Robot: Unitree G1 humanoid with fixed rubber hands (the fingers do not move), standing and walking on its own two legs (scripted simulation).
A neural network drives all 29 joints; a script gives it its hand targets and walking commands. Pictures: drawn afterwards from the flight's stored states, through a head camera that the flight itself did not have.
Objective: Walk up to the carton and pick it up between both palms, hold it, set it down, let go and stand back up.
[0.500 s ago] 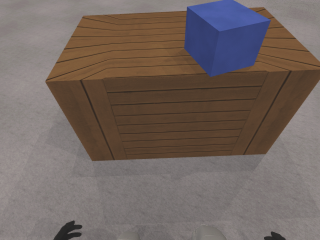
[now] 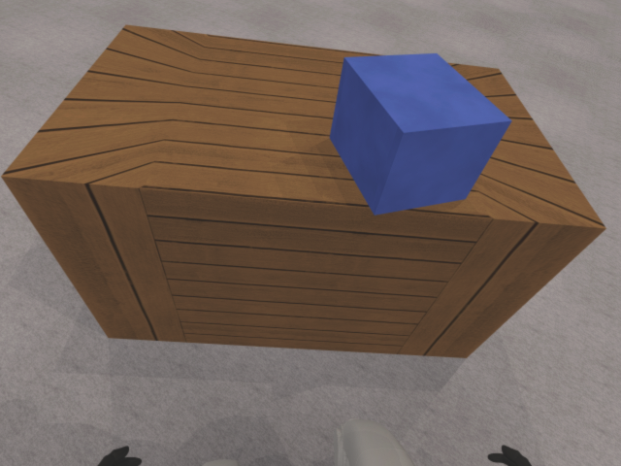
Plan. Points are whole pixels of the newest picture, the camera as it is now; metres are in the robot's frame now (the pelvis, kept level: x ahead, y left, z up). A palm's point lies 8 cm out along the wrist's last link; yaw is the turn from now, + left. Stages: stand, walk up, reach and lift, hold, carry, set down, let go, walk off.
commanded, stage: walk up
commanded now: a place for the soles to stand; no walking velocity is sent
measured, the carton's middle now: (406, 130) +0.71 -0.20 +0.04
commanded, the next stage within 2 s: none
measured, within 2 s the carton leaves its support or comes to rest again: neither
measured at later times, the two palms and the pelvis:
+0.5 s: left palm (197, 435) +0.18 +0.15 -0.12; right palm (538, 340) +0.31 -0.38 -0.07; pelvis +0.15 -0.13 -0.01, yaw +0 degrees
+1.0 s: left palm (293, 289) +0.39 +0.02 -0.09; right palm (582, 330) +0.35 -0.51 -0.12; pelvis +0.25 -0.24 -0.01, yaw +0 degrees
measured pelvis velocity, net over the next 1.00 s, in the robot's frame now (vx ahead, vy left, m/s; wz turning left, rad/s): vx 0.25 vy -0.24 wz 0.00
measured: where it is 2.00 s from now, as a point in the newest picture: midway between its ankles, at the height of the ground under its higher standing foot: (362, 448)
